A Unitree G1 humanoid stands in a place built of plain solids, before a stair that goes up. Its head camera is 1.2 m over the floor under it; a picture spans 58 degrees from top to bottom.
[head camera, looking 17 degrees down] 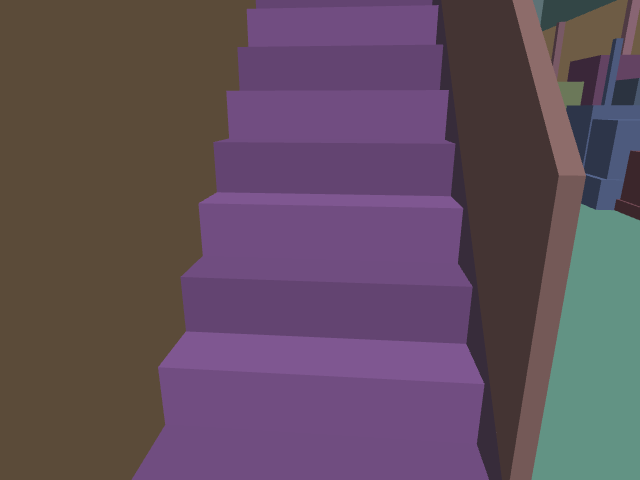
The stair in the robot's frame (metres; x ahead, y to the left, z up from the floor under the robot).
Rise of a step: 0.21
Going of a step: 0.23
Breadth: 1.00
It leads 5 degrees to the right of straight ahead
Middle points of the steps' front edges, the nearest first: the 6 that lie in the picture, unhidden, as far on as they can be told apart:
1.13 0.01 0.43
1.36 -0.01 0.64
1.58 -0.03 0.85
1.81 -0.05 1.06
2.04 -0.07 1.27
2.26 -0.09 1.49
